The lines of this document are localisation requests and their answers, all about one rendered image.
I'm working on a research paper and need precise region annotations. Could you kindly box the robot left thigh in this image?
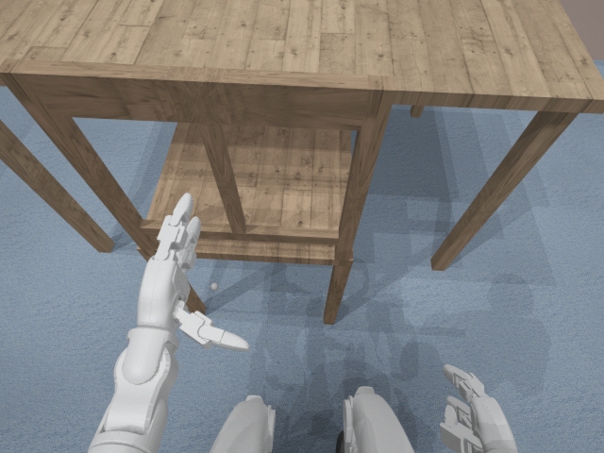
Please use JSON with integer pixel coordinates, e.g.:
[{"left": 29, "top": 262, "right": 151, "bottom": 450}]
[{"left": 210, "top": 401, "right": 276, "bottom": 453}]

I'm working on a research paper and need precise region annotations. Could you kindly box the right robot hand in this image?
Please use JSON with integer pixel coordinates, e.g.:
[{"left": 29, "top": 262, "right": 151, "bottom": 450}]
[{"left": 440, "top": 364, "right": 518, "bottom": 453}]

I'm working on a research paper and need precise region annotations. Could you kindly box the chair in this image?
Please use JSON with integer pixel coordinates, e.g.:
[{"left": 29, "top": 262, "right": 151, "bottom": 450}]
[{"left": 0, "top": 59, "right": 396, "bottom": 325}]

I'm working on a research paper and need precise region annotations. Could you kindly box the left robot shin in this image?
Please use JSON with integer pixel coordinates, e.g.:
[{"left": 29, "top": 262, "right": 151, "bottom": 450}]
[{"left": 233, "top": 395, "right": 264, "bottom": 410}]

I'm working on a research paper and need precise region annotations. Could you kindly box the robot left forearm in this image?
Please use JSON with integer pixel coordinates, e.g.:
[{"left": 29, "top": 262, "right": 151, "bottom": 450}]
[{"left": 88, "top": 326, "right": 179, "bottom": 453}]

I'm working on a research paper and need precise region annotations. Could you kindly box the left robot hand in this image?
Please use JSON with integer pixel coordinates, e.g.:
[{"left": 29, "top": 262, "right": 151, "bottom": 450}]
[{"left": 137, "top": 193, "right": 249, "bottom": 351}]

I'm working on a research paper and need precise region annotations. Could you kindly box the table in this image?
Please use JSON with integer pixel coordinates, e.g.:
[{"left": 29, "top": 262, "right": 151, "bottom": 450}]
[{"left": 0, "top": 0, "right": 604, "bottom": 271}]

